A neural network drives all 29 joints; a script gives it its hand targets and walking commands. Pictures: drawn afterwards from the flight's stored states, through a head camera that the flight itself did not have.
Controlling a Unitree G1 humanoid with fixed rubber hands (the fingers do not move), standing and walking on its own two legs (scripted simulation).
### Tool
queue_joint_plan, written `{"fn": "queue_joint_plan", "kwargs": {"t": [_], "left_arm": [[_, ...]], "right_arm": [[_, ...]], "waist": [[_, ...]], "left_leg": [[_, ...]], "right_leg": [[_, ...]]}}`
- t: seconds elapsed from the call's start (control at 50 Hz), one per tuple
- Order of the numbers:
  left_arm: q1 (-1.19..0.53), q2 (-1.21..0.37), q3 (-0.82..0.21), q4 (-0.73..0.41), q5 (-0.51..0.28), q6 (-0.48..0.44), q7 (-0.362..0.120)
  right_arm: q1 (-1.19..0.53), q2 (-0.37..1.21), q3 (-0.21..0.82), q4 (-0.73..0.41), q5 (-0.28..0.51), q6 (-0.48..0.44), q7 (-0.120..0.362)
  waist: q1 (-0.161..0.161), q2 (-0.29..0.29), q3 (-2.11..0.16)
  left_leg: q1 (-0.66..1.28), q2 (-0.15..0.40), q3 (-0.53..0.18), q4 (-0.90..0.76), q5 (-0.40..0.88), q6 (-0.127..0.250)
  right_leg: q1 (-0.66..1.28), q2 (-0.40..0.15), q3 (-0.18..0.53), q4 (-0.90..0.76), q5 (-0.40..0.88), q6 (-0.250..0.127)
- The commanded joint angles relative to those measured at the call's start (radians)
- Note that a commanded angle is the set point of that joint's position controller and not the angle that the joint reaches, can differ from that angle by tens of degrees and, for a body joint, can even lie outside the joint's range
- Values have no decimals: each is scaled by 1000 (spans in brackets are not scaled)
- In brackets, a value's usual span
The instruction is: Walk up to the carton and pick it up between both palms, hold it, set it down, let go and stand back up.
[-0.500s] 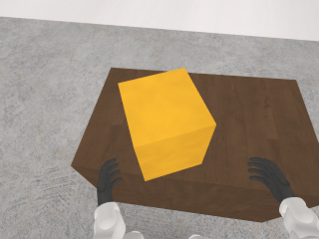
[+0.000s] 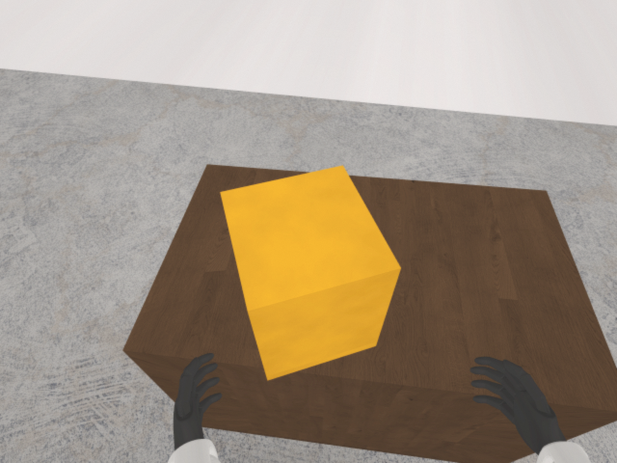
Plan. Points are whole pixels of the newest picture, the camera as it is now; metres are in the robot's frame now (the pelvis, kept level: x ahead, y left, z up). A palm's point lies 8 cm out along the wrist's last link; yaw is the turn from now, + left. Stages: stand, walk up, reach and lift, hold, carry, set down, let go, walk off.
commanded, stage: set down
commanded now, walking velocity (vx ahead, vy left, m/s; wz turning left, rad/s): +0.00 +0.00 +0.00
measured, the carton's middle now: (304, 275) +0.40 +0.06 -0.05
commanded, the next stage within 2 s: let go in 1.66 s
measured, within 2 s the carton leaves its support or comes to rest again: neither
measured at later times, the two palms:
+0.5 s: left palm (185, 428) +0.16 +0.19 -0.05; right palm (520, 436) +0.18 -0.23 -0.06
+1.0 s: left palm (166, 436) +0.15 +0.21 -0.05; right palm (499, 439) +0.18 -0.21 -0.06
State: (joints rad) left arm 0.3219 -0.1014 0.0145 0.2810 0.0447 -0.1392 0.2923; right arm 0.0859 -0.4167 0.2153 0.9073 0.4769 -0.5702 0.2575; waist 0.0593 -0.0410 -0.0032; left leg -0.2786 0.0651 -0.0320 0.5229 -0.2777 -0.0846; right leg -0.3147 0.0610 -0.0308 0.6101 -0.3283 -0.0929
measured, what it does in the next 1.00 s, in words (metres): stands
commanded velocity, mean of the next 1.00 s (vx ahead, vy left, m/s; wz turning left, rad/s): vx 0.00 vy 0.00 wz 0.00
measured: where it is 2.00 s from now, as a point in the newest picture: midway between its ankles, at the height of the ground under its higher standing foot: outside the picture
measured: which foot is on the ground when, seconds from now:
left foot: down 0.00-1.00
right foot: down 0.00-1.00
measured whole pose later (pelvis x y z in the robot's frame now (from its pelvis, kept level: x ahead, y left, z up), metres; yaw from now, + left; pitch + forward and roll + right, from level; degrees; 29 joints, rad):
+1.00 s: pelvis +0.00 +0.03 +0.01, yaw +0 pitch -1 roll +0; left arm 0.30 0.01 -0.03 0.39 0.05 -0.04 0.18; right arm 0.11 -0.31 0.10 0.92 0.26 -0.43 0.20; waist 0.05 -0.03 0.03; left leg -0.18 0.05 -0.02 0.45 -0.25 -0.05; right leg -0.18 0.05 -0.02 0.45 -0.26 -0.05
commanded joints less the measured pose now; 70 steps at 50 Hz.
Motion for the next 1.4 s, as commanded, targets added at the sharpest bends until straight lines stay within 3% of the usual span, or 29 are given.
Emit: {"fn": "queue_joint_plan", "kwargs": {"t": [0.0, 0.24, 0.42, 0.62, 1.0, 1.38], "left_arm": [[-117, 5, -36, -228, 6, -98, -11], [-107, 41, -46, -134, -7, -117, -34], [-106, 51, -46, -98, 17, -89, -42], [-117, 67, -63, -113, 28, -43, -59], [-121, 164, -35, -97, 7, 56, -116], [-172, 280, -2, -67, -22, 129, -159]], "right_arm": [[-143, -264, -113, -127, -5, -72, -13], [-154, -241, -135, -76, -62, -73, -9], [-157, -220, -136, -38, -81, -57, -9], [-142, -199, -163, -27, -119, -19, -23], [-80, -119, -199, -173, -231, 104, -83], [-48, -15, -233, -264, -314, 206, -136]], "waist": [[-16, -125, -171], [-9, -151, -172], [16, -92, -182], [-2, -39, -174], [-16, -70, -110], [-20, 27, -96]], "left_leg": [[-71, -74, 60, -53, 125, 62], [-47, -69, 66, -58, 172, 72], [23, -68, 70, -66, 234, 58], [89, -68, 64, -83, 270, 48], [119, -69, 68, -132, 251, 64], [151, -66, 81, -160, 223, 61]], "right_leg": [[232, -109, 192, -176, 479, 93], [220, -71, 143, -174, 443, 76], [198, -55, 103, -183, 453, 56], [186, -45, 76, -207, 450, 44], [222, -58, 74, -271, 431, 61], [228, -73, 64, -301, 342, 64]]}}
